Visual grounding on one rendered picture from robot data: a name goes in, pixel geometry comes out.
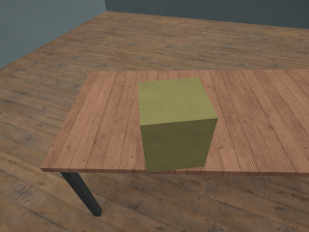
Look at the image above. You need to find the table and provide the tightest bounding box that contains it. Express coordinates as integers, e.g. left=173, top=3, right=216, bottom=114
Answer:
left=40, top=69, right=309, bottom=217

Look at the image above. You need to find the carton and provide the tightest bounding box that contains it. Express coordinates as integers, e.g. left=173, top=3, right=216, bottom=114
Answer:
left=137, top=77, right=218, bottom=173

